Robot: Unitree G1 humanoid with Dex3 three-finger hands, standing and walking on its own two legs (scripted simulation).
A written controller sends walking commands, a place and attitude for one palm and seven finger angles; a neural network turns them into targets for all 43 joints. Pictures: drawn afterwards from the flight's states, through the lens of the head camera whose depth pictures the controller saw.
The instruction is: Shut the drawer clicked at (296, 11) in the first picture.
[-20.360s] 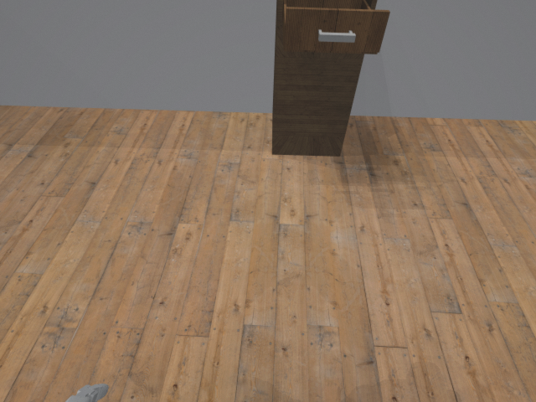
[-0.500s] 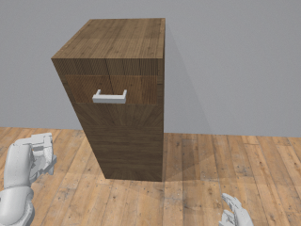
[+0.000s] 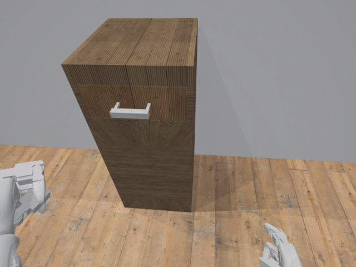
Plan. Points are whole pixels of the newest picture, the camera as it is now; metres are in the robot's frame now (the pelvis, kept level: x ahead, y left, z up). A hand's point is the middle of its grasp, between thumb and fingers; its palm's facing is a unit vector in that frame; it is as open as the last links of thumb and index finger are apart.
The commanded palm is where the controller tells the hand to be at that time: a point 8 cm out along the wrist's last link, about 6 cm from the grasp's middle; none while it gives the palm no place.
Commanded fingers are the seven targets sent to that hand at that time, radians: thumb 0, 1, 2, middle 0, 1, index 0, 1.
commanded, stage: step back with the hand held close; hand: left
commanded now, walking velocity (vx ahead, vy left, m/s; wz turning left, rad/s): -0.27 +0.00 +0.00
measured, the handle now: (131, 109) +0.58 +0.23 +0.03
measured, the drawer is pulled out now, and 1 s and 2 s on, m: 0.00 0.00 0.00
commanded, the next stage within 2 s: stop stepping back and stand still in 1.30 s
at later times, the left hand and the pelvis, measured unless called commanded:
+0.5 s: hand (19, 219) +0.14 +0.27 +0.16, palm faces +0.36 -0.79 -0.50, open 3.2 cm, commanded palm +0.08 +0.30 +0.17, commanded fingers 0.00 0.90 0.90 -1.40 -1.60 -1.40 -1.60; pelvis -0.05 +0.02 -0.01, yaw -1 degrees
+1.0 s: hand out of the picture +0.08 +0.27 +0.15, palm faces +0.36 -0.79 -0.49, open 3.2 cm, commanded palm +0.01 +0.31 +0.17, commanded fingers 0.00 0.90 0.90 -1.40 -1.60 -1.40 -1.60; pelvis -0.11 +0.02 -0.02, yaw +1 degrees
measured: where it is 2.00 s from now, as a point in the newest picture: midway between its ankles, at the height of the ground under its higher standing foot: outside the picture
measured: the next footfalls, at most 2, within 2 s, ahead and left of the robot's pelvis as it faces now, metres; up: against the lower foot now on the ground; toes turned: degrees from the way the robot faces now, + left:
left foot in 1.30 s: -0.08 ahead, +0.12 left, +0.00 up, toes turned +0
right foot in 1.68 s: -0.32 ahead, -0.07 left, +0.00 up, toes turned -6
